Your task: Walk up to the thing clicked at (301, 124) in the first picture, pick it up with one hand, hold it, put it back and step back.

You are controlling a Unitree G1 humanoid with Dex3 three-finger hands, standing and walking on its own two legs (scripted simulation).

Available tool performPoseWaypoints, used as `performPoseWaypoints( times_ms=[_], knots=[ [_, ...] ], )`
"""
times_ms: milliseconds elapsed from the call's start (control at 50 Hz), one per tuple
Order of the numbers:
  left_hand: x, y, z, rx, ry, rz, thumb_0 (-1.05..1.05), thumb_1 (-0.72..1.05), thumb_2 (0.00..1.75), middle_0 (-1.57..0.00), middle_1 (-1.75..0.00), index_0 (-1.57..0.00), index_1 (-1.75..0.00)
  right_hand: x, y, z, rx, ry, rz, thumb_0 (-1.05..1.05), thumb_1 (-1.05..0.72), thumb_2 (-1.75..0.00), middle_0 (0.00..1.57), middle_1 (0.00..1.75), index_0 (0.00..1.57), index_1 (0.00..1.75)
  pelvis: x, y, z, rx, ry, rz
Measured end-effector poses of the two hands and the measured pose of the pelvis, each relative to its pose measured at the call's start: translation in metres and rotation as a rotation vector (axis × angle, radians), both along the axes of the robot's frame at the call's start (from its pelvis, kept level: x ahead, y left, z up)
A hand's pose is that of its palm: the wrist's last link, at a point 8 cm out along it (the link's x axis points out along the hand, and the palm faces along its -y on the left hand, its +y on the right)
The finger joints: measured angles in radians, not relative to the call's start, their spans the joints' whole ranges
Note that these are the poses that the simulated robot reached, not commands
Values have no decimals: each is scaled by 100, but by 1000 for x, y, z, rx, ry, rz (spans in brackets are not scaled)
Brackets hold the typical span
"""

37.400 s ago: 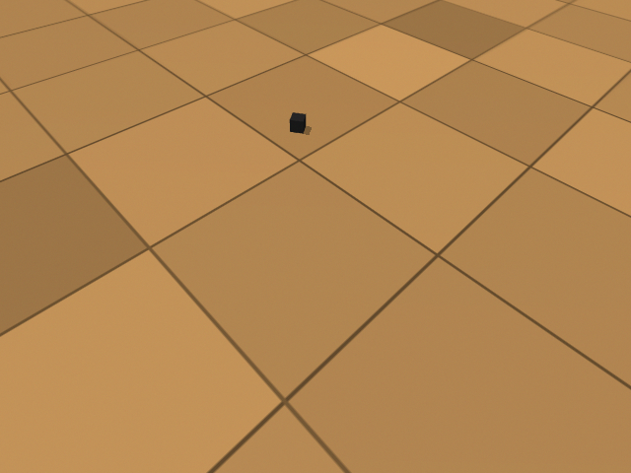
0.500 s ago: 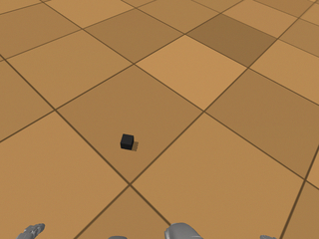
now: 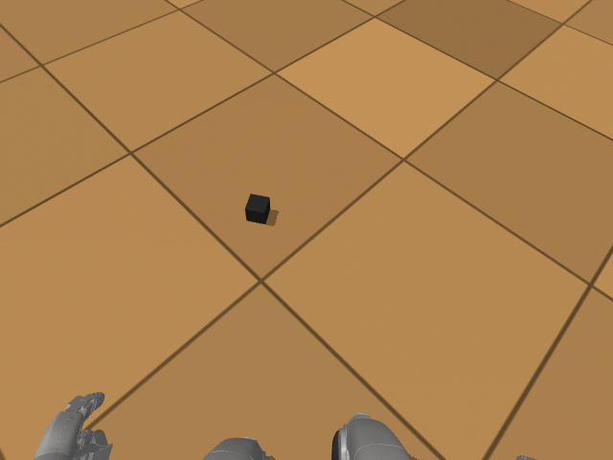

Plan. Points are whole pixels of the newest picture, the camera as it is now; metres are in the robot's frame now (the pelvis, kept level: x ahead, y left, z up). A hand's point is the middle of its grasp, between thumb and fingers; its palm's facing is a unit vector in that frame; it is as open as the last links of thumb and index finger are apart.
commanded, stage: step back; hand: left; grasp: from above
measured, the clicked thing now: (258, 209) +0.96 +0.18 -0.71
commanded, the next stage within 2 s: stand in 1.42 s
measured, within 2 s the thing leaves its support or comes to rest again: neither
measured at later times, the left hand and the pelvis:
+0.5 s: hand out of the picture -0.10 +0.24 -0.11, palm faces -0.04 -0.89 -0.45, open 7.4 cm; pelvis -0.14 -0.04 +0.02, yaw -4 degrees
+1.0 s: hand out of the picture -0.08 +0.25 -0.13, palm faces -0.02 -0.93 -0.38, open 7.4 cm; pelvis -0.14 -0.02 +0.02, yaw +0 degrees
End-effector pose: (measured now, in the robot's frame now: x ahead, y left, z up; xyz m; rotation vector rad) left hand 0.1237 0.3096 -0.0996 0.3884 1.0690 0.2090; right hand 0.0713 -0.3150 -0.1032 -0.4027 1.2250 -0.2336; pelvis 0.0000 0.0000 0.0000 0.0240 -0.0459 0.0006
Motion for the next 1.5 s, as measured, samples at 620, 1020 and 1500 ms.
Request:
performPoseWaypoints(
  times_ms=[620,1020,1500],
  knots=[
    [-238,-21,34,51,92,82,1,90,90,-21,-30,-21,-30,-195,-33,-7,86,67,-27,1,-90,-90,20,30,20,30,-158,-33,19,-13,0,-9],
    [-204,-22,9,-22,95,42,1,91,90,-21,-30,-20,-30,-149,-24,11,63,-73,-19,1,-90,-90,21,30,20,30,-138,-27,15,-5,-9,-10],
    [-139,5,3,-32,70,86,1,91,90,-21,-30,-20,-30,-92,17,4,75,-9,-3,1,-90,-90,21,30,20,30,-96,0,15,-23,4,20]
  ],
)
